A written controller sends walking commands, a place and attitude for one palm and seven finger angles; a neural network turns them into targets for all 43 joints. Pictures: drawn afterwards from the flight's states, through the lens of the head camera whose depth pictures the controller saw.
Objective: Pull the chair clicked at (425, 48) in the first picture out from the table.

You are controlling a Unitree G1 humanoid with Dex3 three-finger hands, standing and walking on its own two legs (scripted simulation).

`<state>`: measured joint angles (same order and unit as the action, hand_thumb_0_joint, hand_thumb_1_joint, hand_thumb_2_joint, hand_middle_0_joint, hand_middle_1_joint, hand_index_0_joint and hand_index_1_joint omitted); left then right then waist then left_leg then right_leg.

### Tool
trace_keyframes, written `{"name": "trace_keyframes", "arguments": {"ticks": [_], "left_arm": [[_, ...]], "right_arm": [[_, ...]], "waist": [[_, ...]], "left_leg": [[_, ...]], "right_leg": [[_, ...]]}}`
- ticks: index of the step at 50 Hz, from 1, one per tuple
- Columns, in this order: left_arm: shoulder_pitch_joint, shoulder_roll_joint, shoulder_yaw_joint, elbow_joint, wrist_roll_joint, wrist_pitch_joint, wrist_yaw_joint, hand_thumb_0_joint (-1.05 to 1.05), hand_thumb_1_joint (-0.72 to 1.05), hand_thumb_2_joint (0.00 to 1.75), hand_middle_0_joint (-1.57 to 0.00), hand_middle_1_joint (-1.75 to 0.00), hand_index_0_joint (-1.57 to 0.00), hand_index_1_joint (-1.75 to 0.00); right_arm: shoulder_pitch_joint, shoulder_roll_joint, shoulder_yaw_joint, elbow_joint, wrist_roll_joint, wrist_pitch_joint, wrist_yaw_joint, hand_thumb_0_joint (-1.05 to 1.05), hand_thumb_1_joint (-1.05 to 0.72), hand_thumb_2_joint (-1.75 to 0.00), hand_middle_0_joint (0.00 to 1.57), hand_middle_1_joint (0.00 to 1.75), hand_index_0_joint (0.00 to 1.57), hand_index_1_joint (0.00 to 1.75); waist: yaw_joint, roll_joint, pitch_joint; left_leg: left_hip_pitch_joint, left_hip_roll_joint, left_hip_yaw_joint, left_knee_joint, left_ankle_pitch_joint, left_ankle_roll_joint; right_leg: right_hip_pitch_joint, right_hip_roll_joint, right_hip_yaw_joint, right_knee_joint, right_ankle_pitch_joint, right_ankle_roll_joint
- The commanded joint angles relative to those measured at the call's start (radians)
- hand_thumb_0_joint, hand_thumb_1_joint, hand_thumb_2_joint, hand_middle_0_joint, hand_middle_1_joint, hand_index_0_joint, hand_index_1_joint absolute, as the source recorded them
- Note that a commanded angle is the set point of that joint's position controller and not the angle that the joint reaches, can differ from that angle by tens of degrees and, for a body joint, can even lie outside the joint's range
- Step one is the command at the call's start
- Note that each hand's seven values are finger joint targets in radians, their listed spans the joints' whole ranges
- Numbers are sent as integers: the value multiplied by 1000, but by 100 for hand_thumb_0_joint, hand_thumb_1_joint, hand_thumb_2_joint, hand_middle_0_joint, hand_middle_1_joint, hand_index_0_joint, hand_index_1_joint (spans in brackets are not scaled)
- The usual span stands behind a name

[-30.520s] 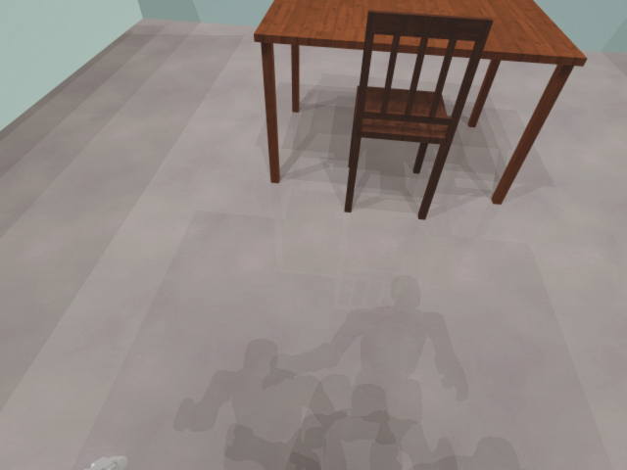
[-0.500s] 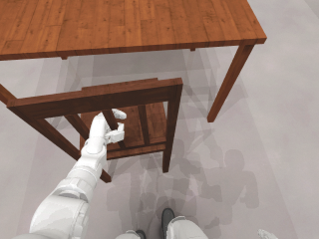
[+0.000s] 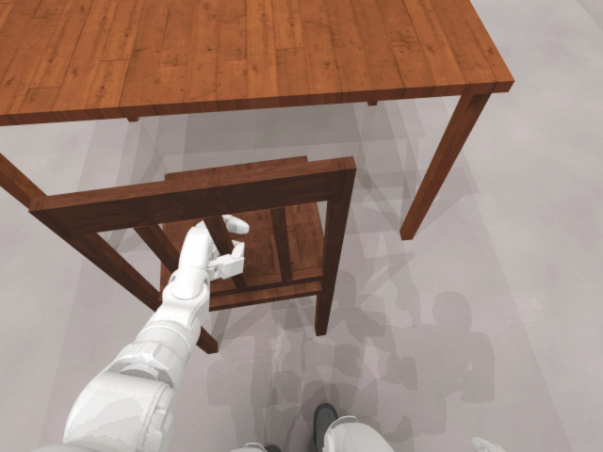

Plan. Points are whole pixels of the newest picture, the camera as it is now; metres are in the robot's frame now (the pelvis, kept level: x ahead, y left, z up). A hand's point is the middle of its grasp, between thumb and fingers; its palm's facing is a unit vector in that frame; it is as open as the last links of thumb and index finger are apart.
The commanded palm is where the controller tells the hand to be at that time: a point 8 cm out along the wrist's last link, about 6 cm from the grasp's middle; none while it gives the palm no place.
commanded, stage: step backward, pulling the chair out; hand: left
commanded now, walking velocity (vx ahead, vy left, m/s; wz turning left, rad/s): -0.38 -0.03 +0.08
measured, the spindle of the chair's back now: (228, 254) +0.42 +0.11 -0.09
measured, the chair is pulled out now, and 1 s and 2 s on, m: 0.17 0.18 0.18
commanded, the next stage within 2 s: stop walking, hand still on the chair in 0.30 s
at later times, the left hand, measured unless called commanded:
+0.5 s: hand (236, 259) +0.39 +0.09 -0.06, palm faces -0.08 -0.98 -0.19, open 5.4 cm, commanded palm +0.38 +0.14 -0.03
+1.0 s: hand (235, 260) +0.39 +0.09 -0.05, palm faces -0.12 -0.98 -0.15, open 5.5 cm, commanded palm +0.38 +0.14 -0.03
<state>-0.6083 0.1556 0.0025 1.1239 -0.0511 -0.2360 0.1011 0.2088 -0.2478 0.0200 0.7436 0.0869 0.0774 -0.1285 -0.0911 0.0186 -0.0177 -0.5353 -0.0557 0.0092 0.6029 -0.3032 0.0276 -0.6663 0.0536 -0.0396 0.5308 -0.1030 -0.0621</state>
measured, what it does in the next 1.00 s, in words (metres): shifts its weight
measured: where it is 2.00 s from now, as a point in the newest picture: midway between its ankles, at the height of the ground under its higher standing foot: outside the picture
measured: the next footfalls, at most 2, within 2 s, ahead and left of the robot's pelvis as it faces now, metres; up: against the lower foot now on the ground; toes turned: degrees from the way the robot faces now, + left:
none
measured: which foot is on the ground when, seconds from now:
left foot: down 0.00-1.00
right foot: down 0.00-1.00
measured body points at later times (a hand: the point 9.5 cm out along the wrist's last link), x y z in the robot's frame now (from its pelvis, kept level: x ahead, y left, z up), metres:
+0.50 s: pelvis +0.00 +0.00 +0.00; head +0.10 -0.02 +0.44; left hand +0.39 +0.14 -0.04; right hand +0.05 -0.26 -0.14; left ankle -0.01 +0.10 -0.72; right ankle +0.09 -0.06 -0.72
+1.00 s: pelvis +0.07 +0.01 +0.01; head +0.12 +0.00 +0.46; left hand +0.39 +0.14 -0.04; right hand +0.20 -0.25 -0.11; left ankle -0.01 +0.10 -0.72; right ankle +0.09 -0.06 -0.72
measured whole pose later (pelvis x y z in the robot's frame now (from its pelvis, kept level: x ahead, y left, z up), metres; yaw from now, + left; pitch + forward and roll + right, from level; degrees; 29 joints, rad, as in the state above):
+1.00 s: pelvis +0.07 +0.01 +0.01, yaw +0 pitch +7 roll -1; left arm -0.33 0.09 -0.12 0.88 -0.04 -0.07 0.08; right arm 0.20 -0.25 0.02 0.61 0.06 0.15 -0.14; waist -0.04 0.04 -0.03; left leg -0.24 -0.03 -0.02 0.49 -0.37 0.03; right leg -0.39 0.08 -0.06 0.46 -0.20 -0.07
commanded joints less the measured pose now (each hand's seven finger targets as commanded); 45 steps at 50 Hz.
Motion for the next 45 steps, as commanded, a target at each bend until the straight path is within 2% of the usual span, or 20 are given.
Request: {"name": "trace_keyframes", "arguments": {"ticks": [1,3,10,14,16,17,19,20,21,22,23,26,28,34,38,43,45], "left_arm": [[-385,190,10,-197,16,-61,19,0,90,90,-50,-145,-50,-145],[-386,184,8,-201,14,-62,17,0,90,90,-50,-145,-50,-145],[-375,182,14,-199,16,-67,11,0,90,90,-50,-145,-50,-145],[-379,193,22,-198,15,-67,11,0,90,90,-50,-145,-50,-145],[-375,188,22,-191,15,-67,12,0,90,90,-50,-145,-50,-145],[-375,189,21,-195,14,-67,12,0,90,90,-50,-145,-50,-145],[-379,203,30,-197,15,-66,14,0,90,90,-50,-145,-50,-145],[-376,205,31,-198,14,-66,15,0,90,90,-50,-145,-50,-145],[-359,193,11,-386,10,-74,8,0,90,90,-50,-145,-50,-145],[-328,195,15,-397,4,-59,6,0,90,90,-50,-145,-50,-145],[-319,188,9,-393,1,-45,5,0,90,90,-50,-145,-50,-145],[-264,170,-5,-390,-5,2,10,0,90,90,-50,-145,-50,-145],[-239,174,4,-389,-1,16,15,0,90,90,-50,-145,-50,-145],[-181,142,-18,-407,1,56,14,0,90,90,-50,-145,-50,-145],[-127,104,-43,-411,3,76,7,0,90,90,-50,-145,-50,-145],[-71,72,-67,-438,7,94,-4,0,90,90,-50,-145,-50,-145],[-45,65,-75,-437,6,101,-6,0,90,90,-50,-145,-50,-145]], "right_arm": [[82,-147,-52,-62,0,-27,-15,0,-90,-90,20,30,20,30],[78,-143,-51,-66,2,-27,-14,0,-90,-90,20,30,20,30],[82,-143,-59,-60,-6,-35,-17,0,-90,-90,20,30,20,30],[80,-146,-62,-65,-8,-40,-17,0,-90,-90,20,30,20,30],[83,-141,-60,-60,-8,-40,-16,0,-90,-90,20,30,20,30],[83,-141,-59,-63,-7,-40,-14,0,-90,-90,20,30,20,30],[82,-146,-60,-66,-8,-41,-16,0,-90,-90,20,30,20,30],[84,-144,-59,-65,-7,-41,-15,0,-90,-90,20,30,20,30],[72,-123,-56,-135,-8,-31,-13,0,-90,-90,20,30,20,30],[54,-118,-51,-157,-7,-22,-19,0,-90,-90,20,30,20,30],[59,-119,-49,-166,-3,-15,-22,0,-90,-90,20,30,20,30],[48,-124,-42,-196,-5,9,-25,0,-90,-90,20,30,20,30],[48,-125,-43,-202,-9,17,-25,0,-90,-90,20,30,20,30],[41,-131,-44,-217,-13,38,-26,0,-90,-90,20,30,20,30],[38,-121,-40,-223,-19,48,-24,0,-90,-90,20,30,20,30],[35,-117,-42,-225,-27,51,-22,0,-90,-90,20,30,20,30],[31,-119,-43,-220,-28,47,-22,0,-90,-90,20,30,20,30]], "waist": [[-3,-1,-462],[-1,-16,-465],[-1,10,-480],[-3,10,-458],[-1,-12,-459],[-1,4,-452],[-2,-15,-447],[0,-3,-446],[24,12,-500],[30,18,-506],[30,-8,-506],[38,-18,-465],[43,-25,-443],[45,-4,-407],[47,9,-380],[48,-21,-369],[48,0,-348]], "left_leg": [[92,98,-94,-67,163,0],[81,100,-95,-65,152,1],[108,118,-109,-63,220,-3],[96,121,-111,-66,199,0],[82,118,-105,-64,164,-1],[80,116,-104,-66,145,-1],[71,110,-100,-64,134,0],[69,108,-97,-64,116,0],[86,110,-100,-95,113,3],[93,110,-87,-97,101,5],[91,106,-79,-93,67,5],[100,101,-70,-118,-15,9],[120,96,-60,-120,-25,11],[206,94,-50,-123,78,11],[231,100,-61,-130,170,8],[276,105,-69,-127,293,2],[303,108,-71,-127,339,2]], "right_leg": [[362,-129,140,-28,118,110],[367,-127,145,-30,99,109],[345,-111,133,-7,131,89],[325,-107,136,-10,98,88],[340,-113,144,-16,82,90],[333,-116,144,-21,63,85],[337,-117,149,-26,59,92],[341,-123,154,-32,49,93],[458,-126,157,-30,62,96],[490,-131,165,-38,62,94],[503,-134,167,-49,40,95],[509,-137,170,-88,-64,105],[512,-140,175,-111,-93,112],[541,-133,154,-121,46,126],[556,-126,134,-97,162,120],[579,-123,117,-73,308,111],[577,-124,115,-70,344,105]]}}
